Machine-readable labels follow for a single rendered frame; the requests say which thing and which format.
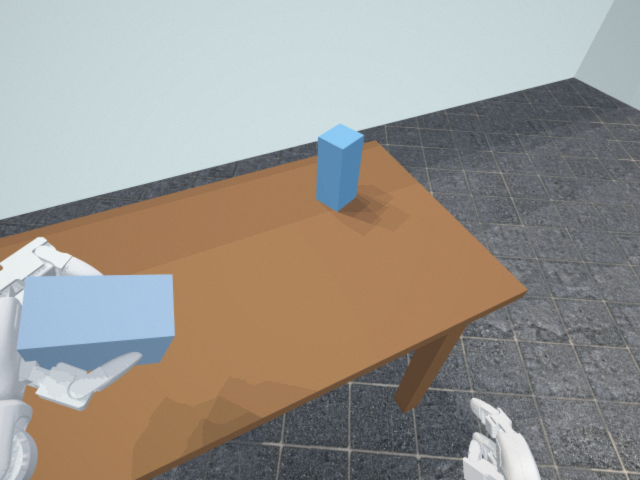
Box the table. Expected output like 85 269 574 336
0 140 528 480

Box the robot left forearm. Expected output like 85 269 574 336
0 399 38 480

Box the robot right hand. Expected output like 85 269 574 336
463 398 541 480

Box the sponge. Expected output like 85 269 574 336
16 274 175 371

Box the robot left hand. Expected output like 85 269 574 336
0 237 143 411

